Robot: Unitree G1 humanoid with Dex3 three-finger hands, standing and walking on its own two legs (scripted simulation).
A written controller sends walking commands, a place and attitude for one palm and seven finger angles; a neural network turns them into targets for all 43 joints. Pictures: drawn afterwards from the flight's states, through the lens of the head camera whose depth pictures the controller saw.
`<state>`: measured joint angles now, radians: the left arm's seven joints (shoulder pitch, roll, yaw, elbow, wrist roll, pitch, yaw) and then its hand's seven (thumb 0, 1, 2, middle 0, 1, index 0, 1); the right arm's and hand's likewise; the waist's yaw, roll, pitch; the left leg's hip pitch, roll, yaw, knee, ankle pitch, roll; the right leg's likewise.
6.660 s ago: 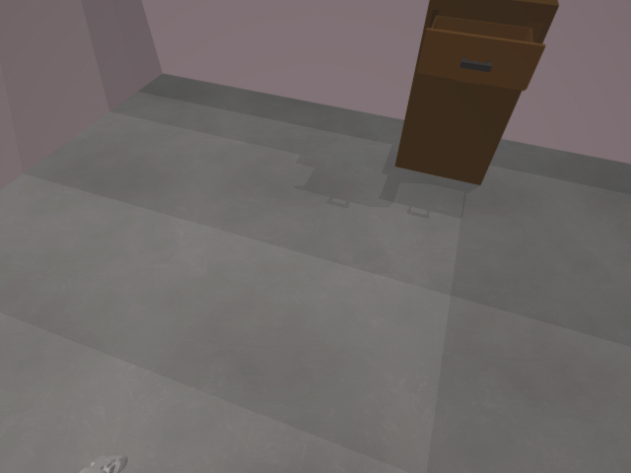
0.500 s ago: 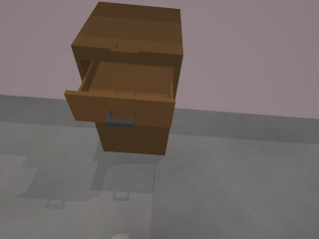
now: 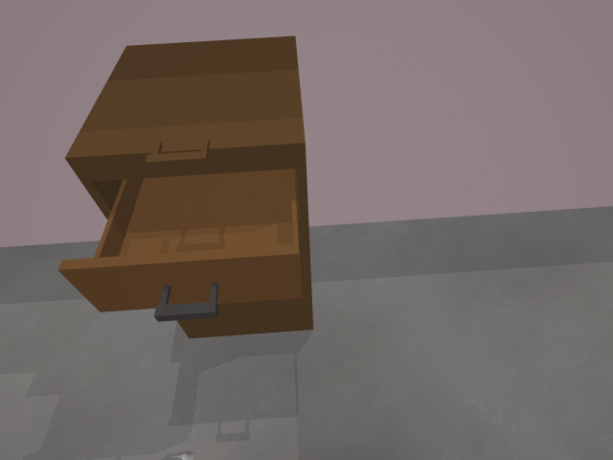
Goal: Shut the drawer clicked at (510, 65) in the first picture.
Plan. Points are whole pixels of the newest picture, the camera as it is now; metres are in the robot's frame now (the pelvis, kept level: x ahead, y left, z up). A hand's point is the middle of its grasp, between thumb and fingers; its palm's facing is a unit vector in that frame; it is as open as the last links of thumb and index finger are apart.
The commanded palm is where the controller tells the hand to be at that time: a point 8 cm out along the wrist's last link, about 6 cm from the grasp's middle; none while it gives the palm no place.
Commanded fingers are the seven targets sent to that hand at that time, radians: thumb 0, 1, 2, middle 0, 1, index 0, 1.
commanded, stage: come to a stop and stand still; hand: left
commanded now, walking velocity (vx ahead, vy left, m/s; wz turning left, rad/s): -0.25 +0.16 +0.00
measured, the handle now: (188, 300) +0.38 +0.21 -0.09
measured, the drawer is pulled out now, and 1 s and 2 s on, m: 0.20 0.20 0.20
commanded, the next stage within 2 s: look again from close up in 1.44 s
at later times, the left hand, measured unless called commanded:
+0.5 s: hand out of the picture -0.05 +0.24 -0.16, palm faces +0.06 -0.98 -0.21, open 7.4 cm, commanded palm none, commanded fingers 0.00 0.90 0.90 -0.20 -0.30 -0.20 -0.30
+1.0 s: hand out of the picture -0.03 +0.17 -0.17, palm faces -0.01 -0.98 -0.21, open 7.3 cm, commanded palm none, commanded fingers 0.00 0.90 0.90 -0.20 -0.30 -0.20 -0.30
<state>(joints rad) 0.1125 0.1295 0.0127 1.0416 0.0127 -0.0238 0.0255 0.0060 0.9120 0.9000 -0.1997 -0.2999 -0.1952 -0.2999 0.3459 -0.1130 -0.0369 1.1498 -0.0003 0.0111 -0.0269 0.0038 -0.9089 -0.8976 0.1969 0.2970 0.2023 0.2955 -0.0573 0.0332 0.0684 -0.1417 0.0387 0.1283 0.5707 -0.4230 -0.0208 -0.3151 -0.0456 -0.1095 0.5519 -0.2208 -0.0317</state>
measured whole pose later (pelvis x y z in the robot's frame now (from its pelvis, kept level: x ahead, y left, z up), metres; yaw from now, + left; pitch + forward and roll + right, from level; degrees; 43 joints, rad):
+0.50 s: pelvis -0.04 +0.04 +0.01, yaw +0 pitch +0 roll +0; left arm 0.30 0.22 0.05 1.09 0.03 0.04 0.00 0.01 0.91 0.90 -0.20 -0.30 -0.19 -0.30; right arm 0.25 -0.15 -0.03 1.05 -0.02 0.01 -0.03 0.01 -0.93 -0.90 0.20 0.30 0.20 0.30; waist 0.02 -0.03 -0.01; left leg -0.17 0.02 0.04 0.36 -0.19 0.01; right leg -0.35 -0.02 -0.02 0.83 -0.37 0.03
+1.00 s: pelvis -0.03 +0.00 +0.00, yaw -1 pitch -1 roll +1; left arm 0.30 0.14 -0.02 1.11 0.01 -0.03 0.04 0.02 0.93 0.90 -0.20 -0.30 -0.20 -0.30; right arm 0.31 -0.14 0.02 1.12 -0.01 -0.01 -0.03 0.01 -0.92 -0.90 0.20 0.30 0.20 0.30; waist -0.01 0.03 0.01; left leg -0.18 0.02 0.07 0.49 -0.29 0.00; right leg -0.14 0.03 -0.05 0.49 -0.33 -0.05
